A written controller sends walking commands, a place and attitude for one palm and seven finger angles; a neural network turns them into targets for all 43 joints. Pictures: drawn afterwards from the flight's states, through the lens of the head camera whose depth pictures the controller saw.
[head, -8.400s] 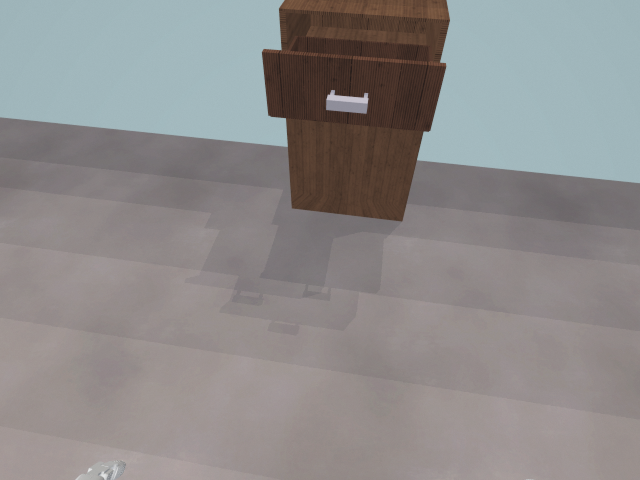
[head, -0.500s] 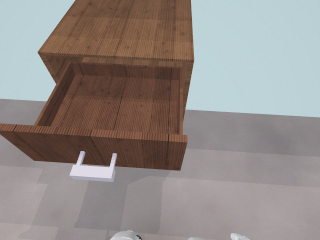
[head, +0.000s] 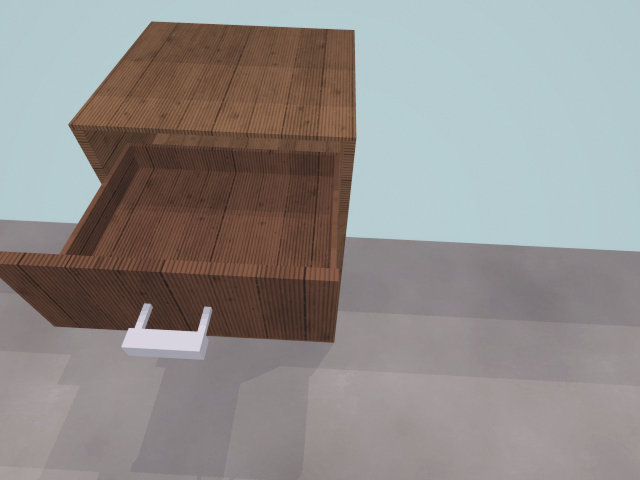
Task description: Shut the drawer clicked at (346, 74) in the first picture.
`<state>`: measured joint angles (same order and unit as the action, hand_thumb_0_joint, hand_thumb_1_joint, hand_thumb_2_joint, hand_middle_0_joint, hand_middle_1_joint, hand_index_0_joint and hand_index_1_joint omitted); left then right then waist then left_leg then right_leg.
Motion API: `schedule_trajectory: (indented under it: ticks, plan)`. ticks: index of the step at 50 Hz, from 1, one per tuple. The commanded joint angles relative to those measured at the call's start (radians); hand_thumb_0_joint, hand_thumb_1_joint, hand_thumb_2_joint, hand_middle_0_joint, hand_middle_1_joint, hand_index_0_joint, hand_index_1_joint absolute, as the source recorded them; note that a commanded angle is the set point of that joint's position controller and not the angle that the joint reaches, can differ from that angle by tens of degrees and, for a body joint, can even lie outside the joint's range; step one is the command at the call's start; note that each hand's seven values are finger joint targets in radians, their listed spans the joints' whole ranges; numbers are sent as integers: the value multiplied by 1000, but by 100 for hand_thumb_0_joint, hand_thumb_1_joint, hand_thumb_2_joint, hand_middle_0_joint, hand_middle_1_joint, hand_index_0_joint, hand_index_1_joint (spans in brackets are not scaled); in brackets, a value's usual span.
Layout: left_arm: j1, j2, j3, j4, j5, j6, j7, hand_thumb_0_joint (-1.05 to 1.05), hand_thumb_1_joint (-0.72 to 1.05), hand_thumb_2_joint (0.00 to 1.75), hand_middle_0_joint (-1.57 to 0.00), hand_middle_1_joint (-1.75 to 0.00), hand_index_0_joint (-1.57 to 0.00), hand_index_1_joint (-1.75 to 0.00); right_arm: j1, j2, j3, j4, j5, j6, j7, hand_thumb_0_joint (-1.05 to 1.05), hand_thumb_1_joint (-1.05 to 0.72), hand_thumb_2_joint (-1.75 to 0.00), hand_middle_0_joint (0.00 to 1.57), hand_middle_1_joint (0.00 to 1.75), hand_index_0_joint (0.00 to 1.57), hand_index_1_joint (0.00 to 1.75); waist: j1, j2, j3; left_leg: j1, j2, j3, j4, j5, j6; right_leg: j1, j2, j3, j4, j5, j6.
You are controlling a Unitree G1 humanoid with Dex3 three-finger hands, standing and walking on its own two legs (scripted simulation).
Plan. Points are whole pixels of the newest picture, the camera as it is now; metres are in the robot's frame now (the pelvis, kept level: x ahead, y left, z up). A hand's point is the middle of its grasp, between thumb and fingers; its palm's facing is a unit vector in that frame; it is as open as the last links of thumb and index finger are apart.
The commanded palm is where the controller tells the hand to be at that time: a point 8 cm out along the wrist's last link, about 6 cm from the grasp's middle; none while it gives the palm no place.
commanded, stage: come to a stop and stand still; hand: left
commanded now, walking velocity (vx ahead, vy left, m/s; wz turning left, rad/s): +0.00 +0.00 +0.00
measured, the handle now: (171, 327) +0.31 +0.24 -0.03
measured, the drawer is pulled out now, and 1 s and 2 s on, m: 0.30 0.30 0.29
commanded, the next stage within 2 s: look again from close up in 0.12 s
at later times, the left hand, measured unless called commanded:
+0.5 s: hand out of the picture +0.00 +0.20 -0.18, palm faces +0.03 -0.98 -0.21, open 7.3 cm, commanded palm none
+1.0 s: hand (139, 476) +0.13 +0.23 -0.07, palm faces +0.24 -0.95 -0.18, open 7.1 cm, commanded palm +0.08 +0.25 -0.06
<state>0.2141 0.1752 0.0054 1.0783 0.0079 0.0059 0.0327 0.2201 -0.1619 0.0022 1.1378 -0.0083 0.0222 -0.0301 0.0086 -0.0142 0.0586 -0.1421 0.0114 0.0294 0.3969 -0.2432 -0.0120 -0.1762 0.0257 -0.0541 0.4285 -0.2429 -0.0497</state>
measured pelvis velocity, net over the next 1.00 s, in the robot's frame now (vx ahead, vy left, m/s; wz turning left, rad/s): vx -0.01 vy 0.04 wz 0.03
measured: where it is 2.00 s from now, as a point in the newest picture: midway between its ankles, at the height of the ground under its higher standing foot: outside the picture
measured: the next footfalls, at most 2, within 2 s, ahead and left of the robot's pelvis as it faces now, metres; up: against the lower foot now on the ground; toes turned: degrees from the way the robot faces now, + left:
none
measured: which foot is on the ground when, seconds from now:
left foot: down 0.00-1.00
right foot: down 0.00-1.00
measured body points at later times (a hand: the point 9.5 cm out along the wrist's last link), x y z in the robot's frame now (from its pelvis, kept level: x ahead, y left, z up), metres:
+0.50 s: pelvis -0.01 +0.02 -0.01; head -0.01 +0.01 +0.44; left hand +0.00 +0.25 -0.16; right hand -0.02 -0.18 -0.17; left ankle -0.02 +0.13 -0.74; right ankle -0.01 -0.08 -0.74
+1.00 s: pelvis -0.01 +0.04 -0.01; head -0.01 +0.03 +0.44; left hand +0.12 +0.28 -0.05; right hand +0.07 -0.21 -0.13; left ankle -0.02 +0.13 -0.74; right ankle -0.01 -0.08 -0.74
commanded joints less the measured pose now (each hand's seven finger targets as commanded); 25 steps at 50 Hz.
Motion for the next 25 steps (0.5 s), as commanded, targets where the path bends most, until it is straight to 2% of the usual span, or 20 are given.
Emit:
schedule_trajectory:
  ticks: [1,3,5,9,10,11,12,13,14,15,16,18,19,20,21,23,24,25]
  plan:
    - [62,91,10,3,-1,-18,2,0,90,90,-20,-30,-20,-30,27,-85,-4,-19,-5,-23,-2,0,-90,-90,20,30,20,30,5,56,-12,-34,94,-100,-108,90,24,25,-131,134,-129,73,20]
    - [65,88,10,10,-1,-19,2,0,90,90,-20,-30,-20,-30,52,-78,-4,-13,-7,-20,0,0,-90,-90,20,30,20,30,-2,20,10,-39,81,-92,-110,45,22,-3,-134,147,-150,12,19]
    - [68,90,11,12,-1,-19,1,0,90,90,-20,-30,-20,-30,76,-75,-3,-6,-7,-19,0,0,-90,-90,20,30,20,30,-5,11,17,-39,78,-86,-116,22,23,-16,-130,151,-164,-25,17]
    - [87,73,12,16,-1,-25,3,0,90,90,-20,-30,-20,-30,110,-65,-1,2,-8,-26,-1,0,-90,-90,20,30,20,30,-9,-7,13,-38,76,-83,-106,53,24,-26,-133,154,-152,0,15]
    - [96,73,11,16,-2,-26,2,0,90,90,-20,-30,-20,-30,115,-65,-1,2,-6,-28,-2,0,-90,-90,20,30,20,30,-8,7,-2,-28,79,-82,-109,60,26,-18,-129,148,-151,14,14]
    - [171,99,6,39,14,-59,46,0,90,90,-20,-30,-20,-30,23,-95,-7,-64,3,-57,8,0,-90,-90,20,30,20,30,29,-37,23,-144,82,-25,131,90,1,26,-198,169,-85,534,63]
    - [153,143,15,-6,6,-67,38,0,90,90,-20,-30,-20,-30,111,-47,-5,-97,2,-43,11,0,-90,-90,20,30,20,30,-27,-57,-90,-122,42,-51,146,-97,10,57,-261,237,-105,349,6]
    - [108,122,9,-24,6,-69,31,0,90,90,-20,-30,-20,-30,142,-49,-9,-87,-2,-44,13,0,-90,-90,20,30,20,30,-48,-26,-108,-85,44,-43,155,-81,12,-4,-245,208,-108,166,-40]
    - [89,110,8,-40,4,-67,26,0,90,90,-20,-30,-20,-30,174,-40,-5,-87,-3,-45,15,0,-90,-90,20,30,20,30,-60,10,-101,-58,39,-51,128,-15,16,-49,-215,185,-99,68,-53]
    - [78,112,11,-49,2,-65,19,0,90,90,-20,-30,-20,-30,192,-36,-1,-87,-7,-51,15,0,-90,-90,20,30,20,30,-57,61,-97,-36,44,-47,91,42,20,-64,-191,158,-74,71,-54]
    - [84,95,7,-50,0,-59,17,0,90,90,-20,-30,-20,-30,185,-44,-1,-93,-8,-53,13,0,-90,-90,20,30,20,30,-48,61,-55,-67,57,-68,69,50,28,-77,-162,147,-60,11,-40]
    - [102,71,1,-43,0,-49,13,0,90,90,-20,-30,-20,-30,174,-55,3,-101,-6,-56,8,0,-90,-90,20,30,20,30,-30,51,16,-132,74,-102,20,63,45,-63,-128,128,-36,6,-24]
    - [113,67,0,-41,0,-46,11,0,90,90,-20,-30,-20,-30,172,-60,5,-103,-4,-59,6,0,-90,-90,20,30,20,30,-23,38,21,-143,77,-110,7,84,50,-41,-121,122,-24,33,-19]
    - [119,66,-2,-38,-1,-42,9,0,90,90,-20,-30,-20,-30,166,-62,6,-104,-4,-61,4,0,-90,-90,20,30,20,30,-16,59,36,-150,81,-118,-13,80,53,-40,-117,118,-21,30,-17]
    - [127,63,-2,-36,-1,-40,9,0,90,90,-20,-30,-20,-30,164,-68,7,-106,-4,-61,3,0,-90,-90,20,30,20,30,-13,24,40,-157,80,-122,-16,70,56,-31,-114,116,-19,23,-12]
    - [134,61,-5,-36,-1,-37,8,0,90,90,-20,-30,-20,-30,166,-76,8,-102,-3,-61,3,0,-90,-90,20,30,20,30,-13,0,38,-150,73,-118,-24,50,56,-30,-116,124,-25,5,-11]
    - [134,60,-4,-37,-1,-35,8,0,90,90,-20,-30,-20,-30,164,-76,8,-99,-3,-60,3,0,-90,-90,20,30,20,30,-14,-3,45,-146,72,-118,-31,35,57,-37,-116,122,-29,-11,-10]
    - [135,62,-3,-37,-1,-32,7,0,90,90,-20,-30,-20,-30,163,-77,6,-93,-5,-62,3,0,-90,-90,20,30,20,30,-11,28,42,-138,76,-126,-45,45,61,-39,-111,118,-21,-5,-7]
